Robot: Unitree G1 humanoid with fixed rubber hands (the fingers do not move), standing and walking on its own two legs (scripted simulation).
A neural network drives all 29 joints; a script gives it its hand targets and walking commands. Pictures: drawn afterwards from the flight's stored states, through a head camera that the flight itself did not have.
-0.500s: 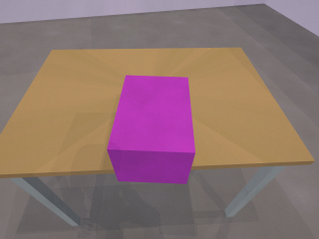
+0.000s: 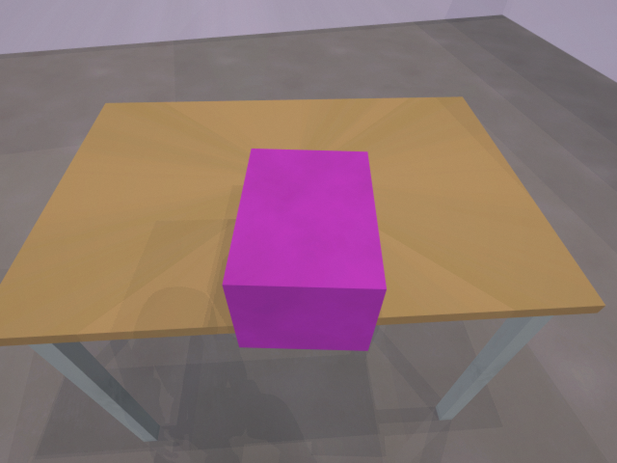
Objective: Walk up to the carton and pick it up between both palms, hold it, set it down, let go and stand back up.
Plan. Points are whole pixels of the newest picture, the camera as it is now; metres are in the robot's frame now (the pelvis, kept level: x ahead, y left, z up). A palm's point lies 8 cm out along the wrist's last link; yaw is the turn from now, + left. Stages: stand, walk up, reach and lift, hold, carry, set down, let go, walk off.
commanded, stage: walk up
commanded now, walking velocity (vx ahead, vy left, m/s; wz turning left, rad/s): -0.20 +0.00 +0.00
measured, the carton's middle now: (306, 244) +0.43 +0.02 +0.02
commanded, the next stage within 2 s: stand in 1.94 s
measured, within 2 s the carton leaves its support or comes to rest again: neither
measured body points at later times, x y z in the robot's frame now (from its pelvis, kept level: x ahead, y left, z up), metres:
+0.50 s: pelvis -0.01 -0.02 +0.00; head -0.01 -0.02 +0.45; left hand -0.03 +0.19 -0.16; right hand -0.02 -0.22 -0.17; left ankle -0.01 +0.10 -0.74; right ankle +0.00 -0.11 -0.74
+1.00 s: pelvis +0.01 -0.01 +0.00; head +0.01 -0.01 +0.45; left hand -0.02 +0.18 -0.17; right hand -0.03 -0.20 -0.17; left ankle -0.01 +0.10 -0.74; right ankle +0.00 -0.11 -0.74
